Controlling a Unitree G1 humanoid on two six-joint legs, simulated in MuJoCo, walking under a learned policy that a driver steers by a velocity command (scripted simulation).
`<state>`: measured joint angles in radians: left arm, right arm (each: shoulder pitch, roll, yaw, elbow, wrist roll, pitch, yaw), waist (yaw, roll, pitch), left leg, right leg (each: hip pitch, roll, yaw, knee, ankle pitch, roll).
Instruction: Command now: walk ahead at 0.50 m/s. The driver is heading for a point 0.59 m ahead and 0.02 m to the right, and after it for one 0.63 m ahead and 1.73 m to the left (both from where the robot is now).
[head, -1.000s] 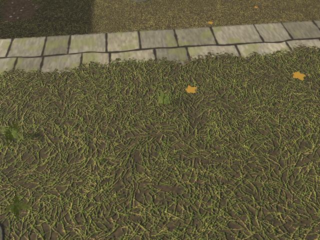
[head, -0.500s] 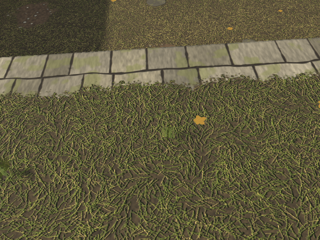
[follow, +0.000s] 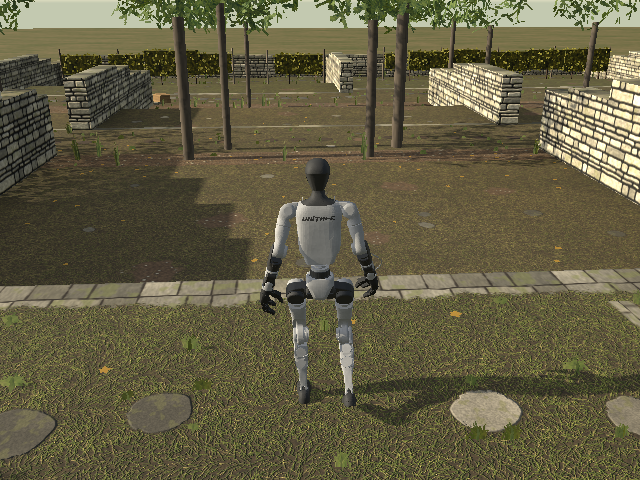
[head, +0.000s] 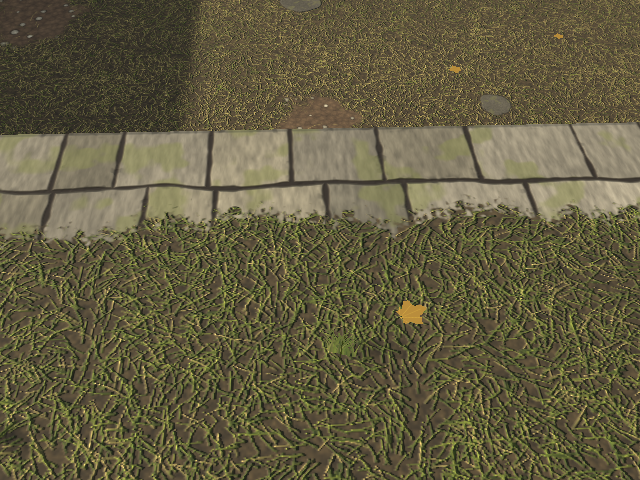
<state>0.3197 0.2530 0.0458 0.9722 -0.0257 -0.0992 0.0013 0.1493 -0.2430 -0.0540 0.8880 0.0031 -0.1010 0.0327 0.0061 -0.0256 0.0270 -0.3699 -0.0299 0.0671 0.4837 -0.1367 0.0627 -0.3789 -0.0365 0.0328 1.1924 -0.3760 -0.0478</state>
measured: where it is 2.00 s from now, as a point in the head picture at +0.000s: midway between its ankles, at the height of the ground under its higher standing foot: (355, 428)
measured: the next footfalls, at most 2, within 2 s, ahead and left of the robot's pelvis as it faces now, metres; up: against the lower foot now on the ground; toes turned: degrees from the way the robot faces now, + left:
right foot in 0.36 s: +0.35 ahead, -0.13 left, +0.00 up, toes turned -1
left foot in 0.66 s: +0.27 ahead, +0.11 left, +0.00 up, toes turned +1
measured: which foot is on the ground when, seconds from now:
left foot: down 0.00-0.40, up 0.42-0.64, down 0.66-0.98, up 1.00-1.00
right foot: up 0.00-0.34, down 0.36-0.72, up 0.74-0.96, down 0.98-1.00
